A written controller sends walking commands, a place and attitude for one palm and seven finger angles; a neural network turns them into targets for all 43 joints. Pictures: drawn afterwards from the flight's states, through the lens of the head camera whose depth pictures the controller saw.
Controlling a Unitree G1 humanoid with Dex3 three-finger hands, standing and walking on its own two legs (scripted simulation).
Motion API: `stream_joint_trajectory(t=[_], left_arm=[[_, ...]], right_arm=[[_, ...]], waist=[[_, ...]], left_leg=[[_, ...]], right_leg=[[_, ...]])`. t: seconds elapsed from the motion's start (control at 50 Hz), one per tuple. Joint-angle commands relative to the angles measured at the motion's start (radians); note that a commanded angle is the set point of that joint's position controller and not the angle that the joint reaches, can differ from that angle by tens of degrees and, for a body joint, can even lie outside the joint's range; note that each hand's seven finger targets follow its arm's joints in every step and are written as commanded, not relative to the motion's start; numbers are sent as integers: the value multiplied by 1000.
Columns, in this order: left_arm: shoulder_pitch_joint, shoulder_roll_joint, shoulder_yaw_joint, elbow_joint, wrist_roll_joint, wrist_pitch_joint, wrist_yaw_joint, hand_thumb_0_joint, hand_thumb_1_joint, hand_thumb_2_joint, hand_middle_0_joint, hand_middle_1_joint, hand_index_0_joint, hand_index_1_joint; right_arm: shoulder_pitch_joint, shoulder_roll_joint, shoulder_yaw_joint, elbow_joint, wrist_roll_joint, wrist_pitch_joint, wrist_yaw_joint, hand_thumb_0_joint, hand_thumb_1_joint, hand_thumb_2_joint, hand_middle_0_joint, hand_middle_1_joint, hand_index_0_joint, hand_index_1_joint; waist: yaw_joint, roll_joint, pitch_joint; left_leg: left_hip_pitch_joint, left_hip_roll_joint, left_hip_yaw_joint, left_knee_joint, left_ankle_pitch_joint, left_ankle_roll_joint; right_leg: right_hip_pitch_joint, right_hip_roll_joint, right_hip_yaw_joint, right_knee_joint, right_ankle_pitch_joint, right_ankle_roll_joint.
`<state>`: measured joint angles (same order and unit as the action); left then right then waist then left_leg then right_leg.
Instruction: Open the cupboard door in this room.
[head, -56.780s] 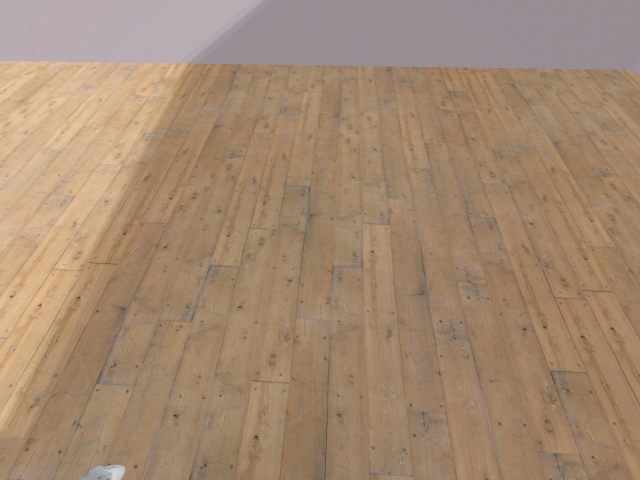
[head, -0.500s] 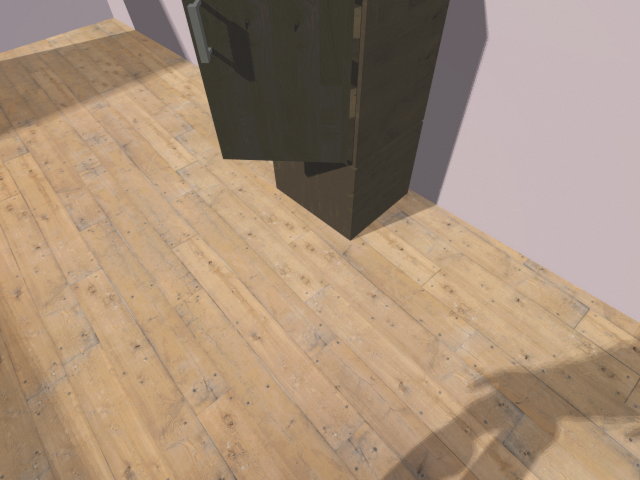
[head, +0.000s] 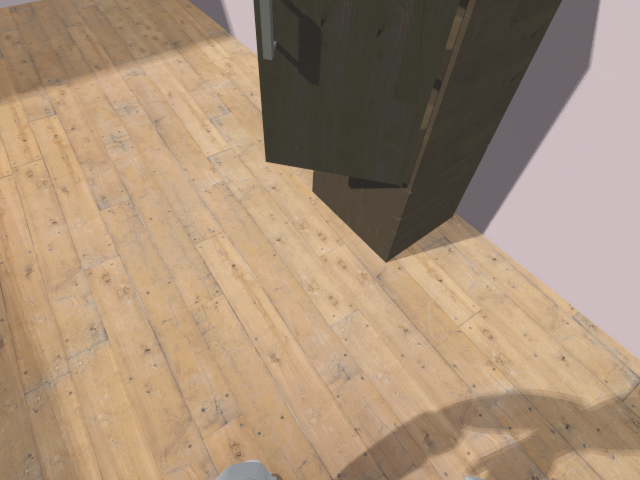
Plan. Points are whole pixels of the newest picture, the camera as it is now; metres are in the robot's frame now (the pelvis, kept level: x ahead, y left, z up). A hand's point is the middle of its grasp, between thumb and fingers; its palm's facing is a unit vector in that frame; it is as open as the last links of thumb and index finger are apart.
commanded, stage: take the last steps up to it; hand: left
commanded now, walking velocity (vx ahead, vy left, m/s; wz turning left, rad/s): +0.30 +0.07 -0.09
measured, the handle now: (269, 22) +0.95 +0.21 +0.08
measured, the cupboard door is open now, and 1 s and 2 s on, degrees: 41 41 41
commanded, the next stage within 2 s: come to a stop and stand still in 0.68 s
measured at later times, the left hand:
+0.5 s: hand (224, 368) +0.28 +0.17 -0.14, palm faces +0.01 -0.98 -0.22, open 7.3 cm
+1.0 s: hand (206, 311) +0.38 +0.23 -0.16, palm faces +0.00 -0.98 -0.17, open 7.4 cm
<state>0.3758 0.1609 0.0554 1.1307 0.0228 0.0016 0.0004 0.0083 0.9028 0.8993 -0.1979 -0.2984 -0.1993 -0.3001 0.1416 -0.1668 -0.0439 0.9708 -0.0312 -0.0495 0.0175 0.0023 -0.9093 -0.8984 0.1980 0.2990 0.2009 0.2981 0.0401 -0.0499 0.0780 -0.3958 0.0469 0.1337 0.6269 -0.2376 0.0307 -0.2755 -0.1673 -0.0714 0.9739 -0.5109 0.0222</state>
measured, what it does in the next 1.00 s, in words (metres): walks ahead: right foot, then left foot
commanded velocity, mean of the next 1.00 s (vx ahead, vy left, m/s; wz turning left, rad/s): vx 0.12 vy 0.00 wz -0.02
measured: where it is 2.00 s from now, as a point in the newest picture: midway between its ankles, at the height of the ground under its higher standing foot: (306, 425)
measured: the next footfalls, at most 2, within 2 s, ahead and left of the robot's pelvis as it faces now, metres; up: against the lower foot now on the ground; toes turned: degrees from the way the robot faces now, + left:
right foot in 0.34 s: +0.22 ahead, -0.10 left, +0.00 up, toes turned -11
left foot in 0.74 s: +0.44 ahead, +0.15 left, +0.00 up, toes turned +5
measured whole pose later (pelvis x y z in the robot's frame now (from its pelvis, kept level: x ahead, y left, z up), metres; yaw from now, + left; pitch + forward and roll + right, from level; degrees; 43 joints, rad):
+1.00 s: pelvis +0.34 +0.06 +0.01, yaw -4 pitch +0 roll +0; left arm 0.23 0.17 0.04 1.05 0.02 0.03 0.02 0.01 0.91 0.90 -0.19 -0.30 -0.19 -0.30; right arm 0.14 -0.16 -0.02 1.03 -0.02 -0.01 -0.04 -0.01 -0.95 -0.90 0.20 0.30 0.21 0.30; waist 0.02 -0.02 0.05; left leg -0.31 0.04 0.16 0.49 -0.18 0.05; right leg -0.42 -0.06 -0.07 0.87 -0.44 0.02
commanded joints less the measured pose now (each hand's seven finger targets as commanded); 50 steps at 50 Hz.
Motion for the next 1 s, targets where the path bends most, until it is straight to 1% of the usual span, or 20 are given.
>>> stream_joint_trajectory(t=[0.0,0.08,0.2,0.24,0.28,0.3,0.32,0.34,0.4,0.44,0.54,0.62,0.68,0.7,0.72,0.74,0.78,0.8,0.84,0.98], left_arm=[[-121,50,15,-127,2,-44,-12,0,900,900,-200,-300,-200,-300],[-101,15,13,-130,5,-22,-20,0,900,900,-200,-300,-200,-300],[-204,44,13,-185,4,-25,-24,0,900,900,-200,-300,-200,-300],[-211,55,14,-194,6,-27,-24,0,900,900,-200,-300,-200,-300],[-118,87,24,-165,8,-35,-21,0,900,900,-200,-300,-200,-300],[-3,150,39,-134,12,-48,-15,0,900,900,-200,-300,-200,-300],[116,249,63,-99,9,-57,-7,0,900,900,-200,-300,-200,-300],[139,256,63,-94,-9,-62,3,0,900,900,-200,-300,-200,-300],[-38,138,29,-139,-12,-71,15,0,900,900,-200,-300,-200,-300],[-48,101,14,-128,-9,-87,12,0,900,900,-200,-300,-200,-300],[-28,126,21,-88,-5,-95,8,0,900,900,-200,-300,-200,-300],[-22,154,20,-57,1,-84,9,0,900,900,-200,-300,-200,-300],[-38,154,21,-46,-5,-70,9,0,900,900,-200,-300,-200,-300],[-21,131,13,-50,-6,-65,5,0,900,900,-200,-300,-200,-300],[20,79,5,-70,-14,-61,4,0,900,900,-200,-300,-200,-300],[-26,65,-4,-108,-11,-63,8,0,900,900,-200,-300,-200,-300],[-78,51,-8,-107,-9,-50,16,0,900,900,-200,-300,-200,-300],[-73,46,-10,-91,-12,-38,14,0,900,900,-200,-300,-200,-300],[0,13,-18,-50,-13,-7,15,0,900,900,-200,-300,-200,-300],[-49,65,15,-126,1,46,17,0,900,900,-200,-300,-200,-300]], right_arm=[[198,-145,-30,22,-1,-3,-37,0,-900,-900,200,300,200,300],[180,-113,-27,27,-2,-21,-38,0,-900,-900,200,300,200,300],[202,-138,-26,54,-5,-12,-25,0,-900,-900,200,300,200,300],[202,-143,-23,64,-6,-8,-25,0,-900,-900,200,300,200,300],[196,-132,-16,74,0,-4,-24,0,-900,-900,200,300,200,300],[188,-110,-12,69,11,-8,-19,0,-900,-900,200,300,200,300],[205,-73,-6,44,16,-11,-12,0,-900,-900,200,300,200,300],[157,-118,-12,31,12,-4,-15,0,-900,-900,200,300,200,300],[99,-76,-14,48,12,6,-15,0,-900,-900,200,300,200,300],[147,-38,-7,71,7,21,-8,0,-900,-900,200,300,200,300],[96,-8,-6,51,12,27,8,0,-900,-900,200,300,200,300],[33,-26,-6,22,13,16,16,0,-900,-900,200,300,200,300],[141,-67,-9,55,6,1,5,0,-900,-900,200,300,200,300],[249,-129,-23,85,0,-5,-5,0,-900,-900,200,300,200,300],[354,-238,-47,99,-14,-8,-21,0,-900,-900,200,300,200,300],[414,-267,-49,106,-6,6,-32,0,-900,-900,200,300,200,300],[250,-208,-30,61,1,6,-43,0,-900,-900,200,300,200,300],[157,-149,-8,34,4,4,-49,0,-900,-900,200,300,200,300],[75,-117,16,27,4,0,-59,0,-900,-900,200,300,200,300],[68,-190,-34,30,3,53,-71,0,-900,-900,200,300,200,300]], waist=[[-78,196,-64],[-34,154,-43],[-34,112,-15],[-26,115,-4],[21,60,-35],[72,-48,-82],[95,-285,-128],[103,-282,-132],[13,-31,-46],[-23,-73,-61],[-23,-44,-55],[-13,-113,-16],[-82,-44,-37],[-119,86,-108],[-146,317,-190],[-163,322,-205],[-105,256,-132],[-61,185,-52],[-14,147,-71],[-40,190,-114]], left_leg=[[247,300,-330,-416,-118,139],[197,242,-172,-461,26,140],[234,234,-137,-452,42,151],[223,226,-119,-400,55,134],[161,152,-63,-243,59,78],[30,71,4,-31,41,36],[-214,-53,65,265,-218,-18],[-271,-31,-59,483,-344,-23],[-253,63,-146,512,-111,-48],[-179,67,-112,417,-53,-68],[-140,47,-46,154,18,-80],[-71,16,-23,13,17,-57],[197,-34,20,-154,87,-36],[384,26,-46,-164,153,-7],[548,264,-337,-195,256,96],[522,371,-458,-289,295,178],[294,365,-424,-347,190,178],[147,333,-342,-369,248,152],[71,275,-203,-363,412,111],[131,317,-208,-312,387,147]], right_leg=[[-379,0,48,296,123,-38],[-283,12,17,59,212,-22],[-170,59,-22,-247,258,-23],[-92,76,-38,-321,268,-25],[114,106,-48,-452,311,-40],[313,18,89,-530,263,-82],[515,-235,456,-664,281,-197],[466,-311,581,-737,340,-252],[262,-213,291,-737,523,-203],[201,-149,138,-744,640,-163],[215,-122,52,-744,666,-169],[200,-132,43,-713,607,-148],[101,-79,-7,-544,626,-103],[1,-25,-35,-349,547,-76],[-190,101,-114,-97,156,-34],[-254,150,-57,139,-125,-42],[-297,80,55,287,-20,-48],[-230,44,82,210,43,-31],[-79,48,73,33,89,-4],[-98,113,27,-88,64,-8]])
